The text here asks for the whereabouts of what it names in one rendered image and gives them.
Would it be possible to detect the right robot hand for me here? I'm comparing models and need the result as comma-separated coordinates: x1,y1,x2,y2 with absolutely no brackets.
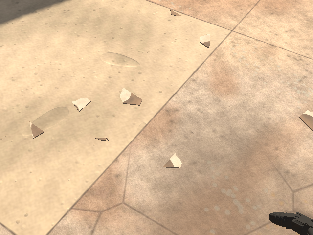
269,212,313,235

